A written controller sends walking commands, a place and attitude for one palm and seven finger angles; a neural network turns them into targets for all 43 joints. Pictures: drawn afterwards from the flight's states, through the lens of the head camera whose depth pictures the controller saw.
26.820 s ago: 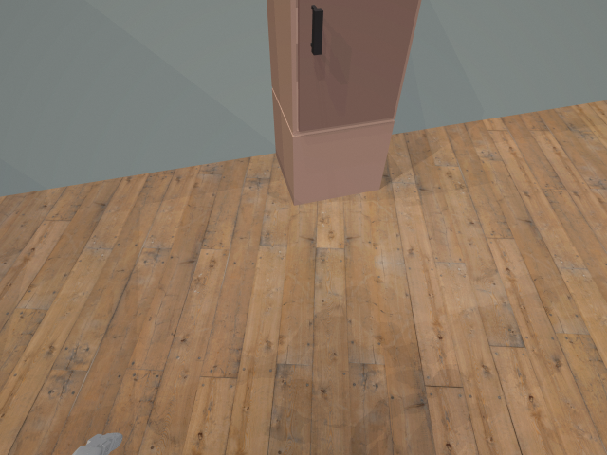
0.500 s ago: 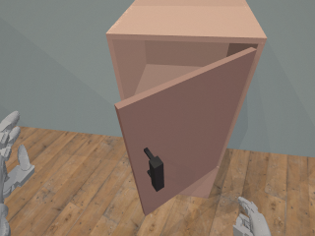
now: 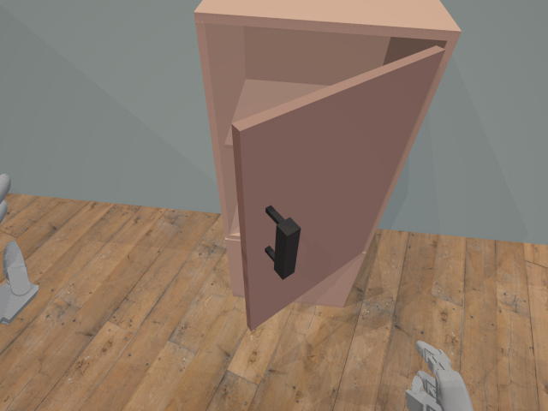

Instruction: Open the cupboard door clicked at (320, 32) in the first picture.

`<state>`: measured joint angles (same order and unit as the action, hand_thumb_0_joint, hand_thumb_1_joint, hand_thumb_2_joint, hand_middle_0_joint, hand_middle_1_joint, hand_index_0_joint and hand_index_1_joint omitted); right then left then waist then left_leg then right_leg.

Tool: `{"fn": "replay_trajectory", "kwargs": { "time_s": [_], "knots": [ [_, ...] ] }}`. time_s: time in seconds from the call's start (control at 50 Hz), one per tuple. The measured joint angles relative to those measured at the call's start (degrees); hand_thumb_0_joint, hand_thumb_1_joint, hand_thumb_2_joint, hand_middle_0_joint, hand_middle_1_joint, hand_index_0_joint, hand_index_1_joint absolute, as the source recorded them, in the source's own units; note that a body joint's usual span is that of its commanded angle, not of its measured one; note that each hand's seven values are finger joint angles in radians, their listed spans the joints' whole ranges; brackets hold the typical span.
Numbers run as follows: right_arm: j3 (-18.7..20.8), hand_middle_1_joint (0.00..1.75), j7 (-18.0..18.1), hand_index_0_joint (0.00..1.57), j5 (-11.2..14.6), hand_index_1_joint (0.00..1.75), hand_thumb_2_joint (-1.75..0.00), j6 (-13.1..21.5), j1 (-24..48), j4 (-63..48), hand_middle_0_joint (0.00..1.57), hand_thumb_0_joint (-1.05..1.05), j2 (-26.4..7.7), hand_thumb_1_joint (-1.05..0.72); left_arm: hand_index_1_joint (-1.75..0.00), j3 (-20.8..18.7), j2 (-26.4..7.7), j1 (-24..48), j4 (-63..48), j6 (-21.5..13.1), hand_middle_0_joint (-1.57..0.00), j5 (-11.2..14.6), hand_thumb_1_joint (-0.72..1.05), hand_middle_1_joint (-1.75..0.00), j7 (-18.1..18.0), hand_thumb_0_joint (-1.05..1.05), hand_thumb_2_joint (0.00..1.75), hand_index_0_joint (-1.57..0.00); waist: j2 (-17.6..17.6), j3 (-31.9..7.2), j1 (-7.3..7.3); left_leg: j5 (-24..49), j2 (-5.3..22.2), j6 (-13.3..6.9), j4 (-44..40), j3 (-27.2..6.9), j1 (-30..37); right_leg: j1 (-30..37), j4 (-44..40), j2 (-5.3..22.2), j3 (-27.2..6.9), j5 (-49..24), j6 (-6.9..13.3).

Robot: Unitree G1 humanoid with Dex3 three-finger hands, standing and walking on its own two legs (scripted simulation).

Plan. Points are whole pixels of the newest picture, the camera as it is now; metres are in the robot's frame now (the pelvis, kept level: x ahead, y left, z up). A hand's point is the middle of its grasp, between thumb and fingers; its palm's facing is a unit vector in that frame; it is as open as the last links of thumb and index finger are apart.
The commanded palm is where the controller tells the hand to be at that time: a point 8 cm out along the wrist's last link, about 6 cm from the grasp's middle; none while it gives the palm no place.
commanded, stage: step back with the hand held close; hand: left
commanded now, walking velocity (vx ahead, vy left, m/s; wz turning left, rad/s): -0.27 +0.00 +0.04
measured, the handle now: (278, 241) +0.37 +0.02 +0.04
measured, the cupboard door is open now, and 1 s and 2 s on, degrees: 42 42 42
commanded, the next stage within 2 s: stop stepping back and stand still in 0.48 s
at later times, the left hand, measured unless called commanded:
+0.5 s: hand out of the picture +0.09 +0.29 +0.18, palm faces +0.48 -0.77 -0.42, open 7.4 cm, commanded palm +0.02 +0.32 +0.18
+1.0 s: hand out of the picture +0.01 +0.26 +0.17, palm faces +0.44 -0.82 -0.36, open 7.4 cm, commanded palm -0.06 +0.30 +0.18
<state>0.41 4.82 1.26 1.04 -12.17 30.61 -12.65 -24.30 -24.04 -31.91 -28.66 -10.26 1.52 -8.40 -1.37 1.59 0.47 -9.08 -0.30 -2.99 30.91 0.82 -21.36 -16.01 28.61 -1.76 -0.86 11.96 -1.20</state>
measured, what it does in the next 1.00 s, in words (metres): walks backwards: left foot, then right foot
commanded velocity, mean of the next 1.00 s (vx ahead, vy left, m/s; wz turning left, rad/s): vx -0.12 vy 0.02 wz -0.02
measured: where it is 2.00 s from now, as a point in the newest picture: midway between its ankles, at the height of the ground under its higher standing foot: outside the picture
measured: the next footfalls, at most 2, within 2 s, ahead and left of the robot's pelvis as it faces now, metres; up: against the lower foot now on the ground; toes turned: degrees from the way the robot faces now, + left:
left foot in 0.32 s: +0.02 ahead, +0.11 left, +0.00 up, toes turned +4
right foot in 0.70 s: -0.21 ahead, -0.09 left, +0.00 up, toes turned -4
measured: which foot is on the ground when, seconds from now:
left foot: down 0.00-0.18, up 0.20-0.30, down 0.32-0.70, up 0.72-0.88, down 0.90-1.00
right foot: down 0.00-0.34, up 0.36-0.68, down 0.70-1.00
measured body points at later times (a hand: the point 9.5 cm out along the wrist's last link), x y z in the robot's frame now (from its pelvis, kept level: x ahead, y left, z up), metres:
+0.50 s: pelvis -0.11 +0.02 +0.00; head -0.08 +0.05 +0.45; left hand +0.06 +0.33 +0.20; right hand +0.08 -0.20 -0.07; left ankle -0.02 +0.11 -0.73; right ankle -0.14 -0.12 -0.66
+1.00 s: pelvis -0.21 +0.00 +0.00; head -0.23 +0.02 +0.45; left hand -0.01 +0.30 +0.19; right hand -0.09 -0.26 -0.08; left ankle -0.16 +0.09 -0.73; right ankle -0.28 -0.10 -0.72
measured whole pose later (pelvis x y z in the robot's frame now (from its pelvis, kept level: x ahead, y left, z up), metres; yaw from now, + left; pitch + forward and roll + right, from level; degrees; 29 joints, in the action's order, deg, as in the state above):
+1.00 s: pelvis -0.21 +0.00 +0.00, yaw -2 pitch -2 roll +1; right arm 1.2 3.9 0.6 5.8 -14.8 38.8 -13.2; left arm -23.6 -21.8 -25.8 -23.9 -9.2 2.6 -9.6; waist 2.6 -1.8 1.8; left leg -12.7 -2.5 -3.0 31.4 3.0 -17.2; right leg -9.9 39.8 -0.5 -0.5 25.8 -0.9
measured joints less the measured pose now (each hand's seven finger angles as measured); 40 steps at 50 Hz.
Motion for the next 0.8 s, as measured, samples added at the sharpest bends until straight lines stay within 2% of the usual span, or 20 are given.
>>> {"fn": "replay_trajectory", "kwargs": {
  "time_s": [0.08, 0.14, 0.18, 0.22, 0.26, 0.3, 0.34, 0.36, 0.4, 0.44, 0.5, 0.54, 0.6, 0.64, 0.68, 0.7, 0.72, 0.76, 0.8],
  "knots": [
    [-0.2, 0.3, -0.1, 0.2, -0.3, 0.3, -0.9, 1.9, -1.1, 0.5, 0.2, 0.01, 0.7, -0.9, -0.3, -0.5, 0.6, 1.7, 0.2, -0.4, -0.21, -0.9, 0.89, -0.3, 0.0, 0.02, 0.9, -0.22, 0.0, 0.6, 0.46, 0.0, -0.5, -0.5, 2.1, -0.4, -2.4, -1.4, 4.8, -0.9, -1.0, 2.6, -0.2],
    [-0.2, 0.3, -0.4, 0.2, -0.6, 0.3, -0.9, 2.7, -1.3, 1.5, 0.2, 0.01, 1.0, -0.9, -0.3, -0.9, 1.1, 2.7, -0.2, -0.9, -0.21, -0.9, 0.89, -0.3, 0.1, 0.02, 0.9, -0.22, -0.4, 0.9, 0.35, -0.6, 0.0, -0.4, 3.7, 0.1, -4.6, -1.9, 6.0, -1.4, -1.1, 3.7, 1.0],
    [-0.1, 0.3, -1.0, 0.2, -0.7, 0.3, -0.9, 2.9, -0.9, 2.5, 0.2, 0.01, 1.1, -0.9, -0.3, -0.8, 1.8, 2.0, -1.0, -1.2, -0.21, -0.5, 0.89, -0.3, -0.1, 0.02, 0.9, -0.22, -0.7, 1.0, -0.15, -4.8, 0.0, 0.8, 5.5, 0.0, -6.0, -2.5, 5.9, -1.2, -0.7, 2.8, 1.1],
    [0.2, 0.3, -1.6, 0.2, -1.0, 0.3, -0.9, 2.7, -0.6, 3.9, 0.2, 0.01, 1.0, -0.9, -0.3, -0.2, 2.5, 0.8, -2.1, -1.4, -0.21, -0.3, 0.89, -0.3, -0.5, 0.02, 0.9, -0.22, -0.1, 0.5, -1.11, -9.6, -0.8, 2.3, 11.4, -0.4, -7.5, -3.1, 5.3, -0.8, -1.3, 1.9, 1.0],
    [0.3, 0.3, -1.8, 0.2, -1.3, 0.3, -0.9, 2.1, -0.5, 5.0, 0.2, 0.01, 1.1, -0.9, -0.3, 0.6, 2.9, 0.4, -2.5, -1.3, -0.21, -0.3, 0.89, -0.3, -0.8, 0.02, 0.9, -0.22, 1.1, -0.1, -1.84, -12.2, -1.3, 3.0, 16.0, -0.5, -6.7, -3.4, 4.5, -0.1, -2.3, 0.8, 0.5],
    [0.2, 0.3, -1.5, 0.2, -1.3, 0.3, -0.9, 1.8, -0.4, 5.4, 0.2, 0.01, 1.0, -0.9, -0.3, 0.9, 2.6, 1.3, -2.3, -1.2, -0.21, -0.4, 0.89, -0.3, -1.0, 0.02, 0.9, -0.22, 2.2, -0.6, -1.88, -11.9, -1.0, 3.2, 12.0, -0.2, -3.0, -4.0, 3.8, 0.6, -2.7, -0.2, -0.2],
    [0.2, 0.3, -1.0, 0.2, -1.1, 0.3, -0.9, 2.1, 0.1, 4.7, 0.2, 0.01, 0.4, -0.9, -0.3, 0.7, 1.7, 3.4, -2.1, -1.1, -0.21, -0.3, 0.89, -0.3, -1.1, 0.02, 0.9, -0.22, 2.2, -0.4, -1.07, -5.7, -0.5, 2.1, 4.7, -0.6, -0.4, -5.8, 4.6, 0.9, -2.0, -0.6, -1.0],
    [0.4, 0.3, -0.8, 0.2, -1.0, 0.3, -0.9, 2.3, 0.9, 4.5, 0.2, 0.01, 0.5, -0.9, -0.3, 0.3, 1.1, 4.9, -1.9, -1.1, -0.21, -0.3, 0.89, -0.3, -1.1, 0.02, 0.9, -0.22, 2.7, 0.8, -1.08, -3.7, -0.9, 1.1, 4.9, -0.3, -1.0, -6.7, 6.4, 1.0, -2.5, 1.0, -1.1],
    [0.7, 0.3, -1.0, 0.2, -1.4, 0.3, -0.9, 3.3, 2.4, 4.3, 0.2, 0.01, 1.3, -0.9, -0.3, -1.2, 0.1, 5.9, -1.3, -1.2, -0.21, 0.1, 0.89, -0.3, -0.9, 0.02, 0.9, -0.22, 3.0, 2.1, -0.85, -2.4, -0.6, -0.1, 4.6, 0.2, -1.7, -9.5, 16.7, -0.7, -3.2, 9.1, -0.9],
    [0.9, 0.3, -1.6, 0.2, -1.8, 0.3, -0.9, 4.6, 3.0, 4.2, 0.2, 0.01, 2.4, -0.9, -0.3, -2.4, -0.4, 5.0, -1.9, -1.1, -0.21, 0.8, 0.89, -0.3, -1.0, 0.02, 0.9, -0.21, 2.4, 2.0, -0.23, -1.0, 0.5, -0.3, 2.8, 0.0, -2.1, -11.0, 26.7, -2.7, -2.7, 13.4, -0.7],
    [0.6, 0.3, -2.7, 0.2, -1.7, 0.3, -0.9, 5.8, 3.1, 4.3, 0.2, 0.01, 3.5, -0.9, -0.3, -2.6, -0.1, 2.7, -4.3, -0.9, -0.21, 1.3, 0.89, -0.3, -1.3, 0.02, 0.9, -0.21, 2.0, 0.9, -0.54, 1.9, 2.3, -0.1, -0.7, 0.6, -2.6, -9.5, 31.4, -3.2, -0.6, 15.2, -1.0],
    [0.3, 0.3, -3.0, 0.2, -1.7, 0.3, -0.9, 6.3, 3.2, 4.7, 0.2, 0.01, 3.8, -0.9, -0.3, -1.7, 0.3, 1.9, -5.6, -0.8, -0.21, 1.5, 0.89, -0.3, -1.3, 0.02, 0.9, -0.21, 1.6, 0.1, -0.78, 4.0, 3.3, 0.1, -3.0, 1.1, -3.2, -6.6, 29.2, -2.7, 0.6, 16.2, -1.1],
    [-0.4, 0.3, -3.1, 0.2, -2.0, 0.3, -0.9, 6.5, 3.4, 5.1, 0.2, 0.01, 4.1, -0.9, -0.3, -0.7, 0.2, 1.8, -6.1, -0.5, -0.21, 1.9, 0.89, -0.3, -1.2, 0.02, 0.9, -0.21, 1.4, -1.0, -0.53, 7.7, 4.0, 0.5, -7.0, 1.5, -4.2, -1.1, 21.3, -2.2, 1.7, 18.1, -0.6],
    [-0.8, 0.3, -3.0, 0.2, -2.1, 0.3, -0.9, 6.4, 3.4, 4.7, 0.2, 0.01, 4.3, -0.9, -0.3, -0.8, -0.7, 1.6, -5.7, -0.2, -0.21, 2.4, 0.89, -0.3, -0.9, 0.02, 0.9, -0.21, 1.4, -1.6, 0.08, 10.4, 3.9, 0.9, -9.6, 1.5, -5.0, 3.4, 13.0, -2.1, 2.6, 18.3, 0.3],
    [-1.2, 0.3, -3.1, 0.2, -2.0, 0.3, -0.9, 6.0, 3.2, 3.7, 0.2, 0.01, 4.5, -0.9, -0.3, -1.7, -2.4, 0.5, -5.7, -0.1, -0.21, 2.8, 0.89, -0.3, -0.5, 0.02, 0.9, -0.21, 2.2, -1.8, 0.63, 11.1, 3.0, 1.7, -10.3, 1.9, -6.6, 8.8, 1.2, -1.5, 3.5, 15.4, 1.5],
    [-1.5, 0.3, -3.3, 0.2, -2.0, 0.3, -0.9, 5.6, 3.2, 2.9, 0.2, 0.01, 4.6, -0.9, -0.3, -2.9, -3.8, -0.6, -6.0, -0.2, -0.21, 2.9, 0.89, -0.3, -0.3, 0.02, 0.9, -0.21, 3.7, -1.9, 0.47, 9.4, 2.0, 2.3, -8.7, 3.0, -8.3, 10.6, -4.2, -0.3, 3.1, 12.3, 2.6],
    [-1.5, 0.3, -3.4, 0.2, -2.0, 0.3, -0.9, 5.1, 3.6, 3.1, 0.2, 0.01, 3.8, -0.9, -0.3, -2.9, -3.6, -1.1, -5.8, -0.5, -0.21, 2.8, 0.89, -0.3, 0.1, 0.02, 0.9, -0.21, 2.6, -1.0, 0.36, 5.9, 2.4, 2.9, -5.6, 2.4, -9.8, 10.5, -4.8, -0.8, 3.1, 9.7, 3.6],
    [-1.3, 0.3, -3.4, 0.2, -1.7, 0.3, -0.9, 4.0, 2.5, 4.6, 0.2, 0.01, 2.4, -0.9, -0.3, -1.8, -3.1, -3.0, -4.9, -0.7, -0.21, 2.7, 0.89, -0.3, 0.6, 0.02, 0.9, -0.21, 1.1, -1.2, -0.35, -1.9, 1.8, 3.9, 4.5, 0.0, -11.2, 10.2, -3.5, -1.6, 2.7, 9.6, 3.9],
    [-1.2, 0.3, -3.1, 0.2, -1.0, 0.3, -0.9, 3.4, -0.1, 6.1, 0.2, 0.01, 1.7, -0.9, -0.3, -1.1, -2.4, -4.8, -3.8, -0.4, -0.21, 2.4, 0.89, -0.3, 0.6, 0.02, 0.9, -0.22, 1.5, -2.9, -1.3, -5.2, 0.6, 4.0, 12.4, -0.3, -10.3, 10.5, -3.2, -1.1, 1.4, 10.2, 3.5]
  ]
}}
